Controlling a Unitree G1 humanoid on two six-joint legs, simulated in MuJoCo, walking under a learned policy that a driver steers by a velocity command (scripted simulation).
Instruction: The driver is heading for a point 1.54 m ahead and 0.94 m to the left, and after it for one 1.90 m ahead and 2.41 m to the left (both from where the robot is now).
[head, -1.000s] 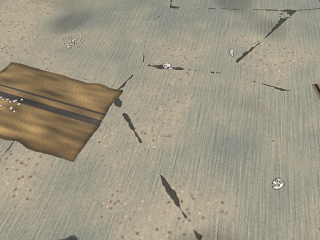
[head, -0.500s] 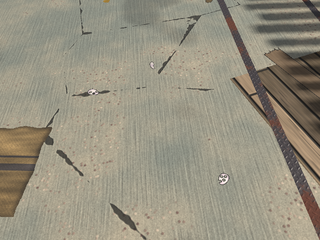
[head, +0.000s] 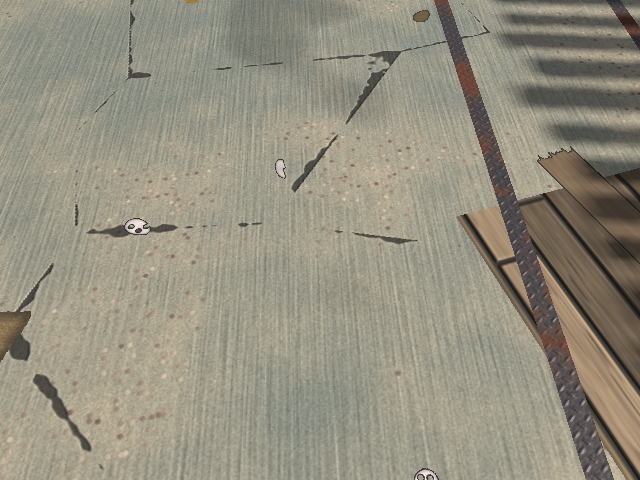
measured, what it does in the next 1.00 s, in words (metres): walks ahead, turning left: right foot, then left foot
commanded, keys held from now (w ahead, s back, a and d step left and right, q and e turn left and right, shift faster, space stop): w+q+shift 0.90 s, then w+shift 0.10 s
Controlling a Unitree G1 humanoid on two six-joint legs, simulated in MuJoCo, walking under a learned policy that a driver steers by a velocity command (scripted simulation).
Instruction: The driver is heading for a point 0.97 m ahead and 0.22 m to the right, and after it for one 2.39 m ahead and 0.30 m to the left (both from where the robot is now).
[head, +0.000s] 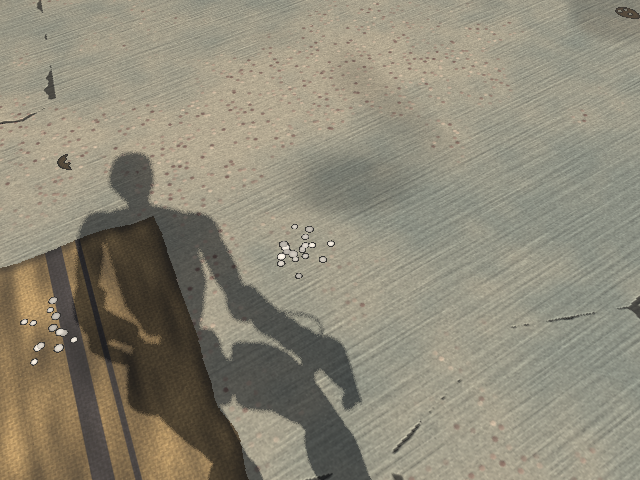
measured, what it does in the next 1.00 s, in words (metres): walks ahead: right foot, then left foot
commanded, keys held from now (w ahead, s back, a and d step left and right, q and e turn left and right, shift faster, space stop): w+shift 0.40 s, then w+e+shift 0.48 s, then q+shift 0.12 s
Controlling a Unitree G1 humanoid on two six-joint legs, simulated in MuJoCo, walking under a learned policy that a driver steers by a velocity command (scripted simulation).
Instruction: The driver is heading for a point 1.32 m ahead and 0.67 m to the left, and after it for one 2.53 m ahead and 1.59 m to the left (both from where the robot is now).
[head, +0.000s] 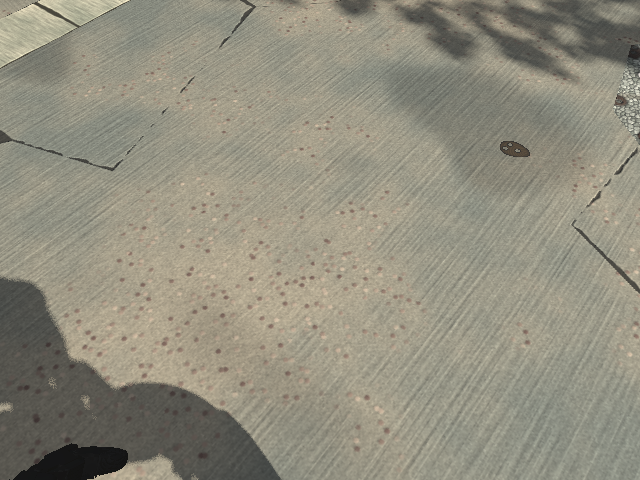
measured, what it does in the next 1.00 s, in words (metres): walks ahead, turning left: right foot, then left foot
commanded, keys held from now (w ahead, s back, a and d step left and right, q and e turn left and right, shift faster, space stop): q+shift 0.80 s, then shift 0.16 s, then e+shift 0.04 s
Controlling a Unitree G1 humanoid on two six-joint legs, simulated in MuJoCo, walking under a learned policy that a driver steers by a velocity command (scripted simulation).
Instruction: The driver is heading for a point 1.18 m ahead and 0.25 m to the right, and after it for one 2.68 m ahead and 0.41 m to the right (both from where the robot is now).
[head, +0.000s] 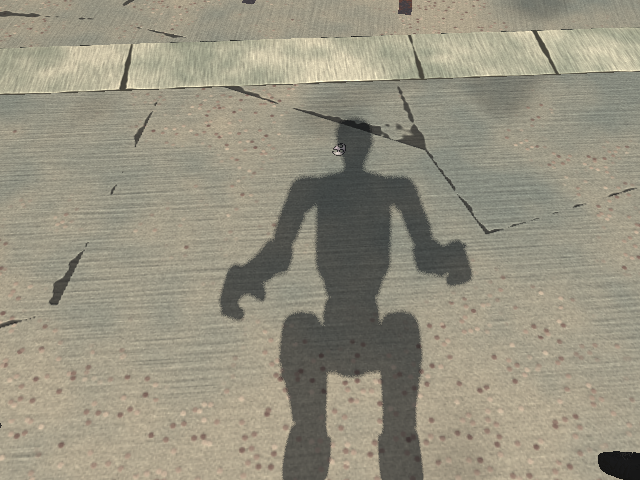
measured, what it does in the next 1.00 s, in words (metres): steps on the spot: right foot, then left foot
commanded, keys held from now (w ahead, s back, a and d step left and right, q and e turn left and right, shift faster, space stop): e+shift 0.46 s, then shift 0.18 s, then q+shift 0.36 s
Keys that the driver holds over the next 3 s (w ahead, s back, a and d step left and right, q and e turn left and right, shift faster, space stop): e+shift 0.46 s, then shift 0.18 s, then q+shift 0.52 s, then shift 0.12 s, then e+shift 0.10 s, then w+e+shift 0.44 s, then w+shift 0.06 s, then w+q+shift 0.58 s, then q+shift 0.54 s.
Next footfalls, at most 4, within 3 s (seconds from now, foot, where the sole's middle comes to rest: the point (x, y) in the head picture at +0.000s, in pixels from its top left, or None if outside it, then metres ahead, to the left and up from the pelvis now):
0.02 right None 0.07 -0.13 -0.77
0.34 left None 0.04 0.09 -0.77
0.74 right None -0.01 -0.18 -0.77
1.14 left None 0.05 0.08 -0.77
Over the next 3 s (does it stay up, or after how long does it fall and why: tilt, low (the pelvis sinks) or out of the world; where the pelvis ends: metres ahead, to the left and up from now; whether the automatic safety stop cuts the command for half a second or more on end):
stays up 0.90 -0.45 0.00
